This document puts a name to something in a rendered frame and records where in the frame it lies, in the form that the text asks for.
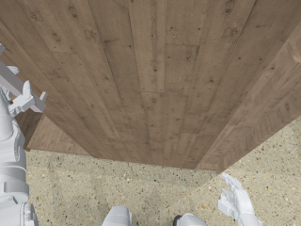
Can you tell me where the right robot hand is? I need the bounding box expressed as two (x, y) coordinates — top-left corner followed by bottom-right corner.
(218, 172), (255, 220)

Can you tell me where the left robot hand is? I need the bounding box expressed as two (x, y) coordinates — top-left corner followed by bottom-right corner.
(0, 66), (35, 118)

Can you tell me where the robot thigh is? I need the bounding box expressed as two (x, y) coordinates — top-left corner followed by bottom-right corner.
(102, 205), (132, 226)
(176, 215), (208, 226)

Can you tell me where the wardrobe door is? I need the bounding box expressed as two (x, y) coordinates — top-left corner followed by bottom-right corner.
(0, 0), (301, 170)
(200, 21), (301, 165)

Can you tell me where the robot left forearm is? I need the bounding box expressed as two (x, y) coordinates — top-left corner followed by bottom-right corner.
(0, 115), (30, 210)

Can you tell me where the robot right thigh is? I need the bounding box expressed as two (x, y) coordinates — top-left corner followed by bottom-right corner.
(176, 215), (208, 226)

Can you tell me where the robot left upper arm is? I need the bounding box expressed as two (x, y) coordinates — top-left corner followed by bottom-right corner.
(0, 202), (40, 226)

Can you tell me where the robot right forearm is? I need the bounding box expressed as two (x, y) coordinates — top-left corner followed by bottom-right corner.
(237, 213), (262, 226)

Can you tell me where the handle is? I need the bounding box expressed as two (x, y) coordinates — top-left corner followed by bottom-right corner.
(247, 52), (301, 117)
(0, 43), (48, 113)

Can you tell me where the robot left thigh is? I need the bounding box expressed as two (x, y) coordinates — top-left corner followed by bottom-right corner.
(102, 205), (132, 226)

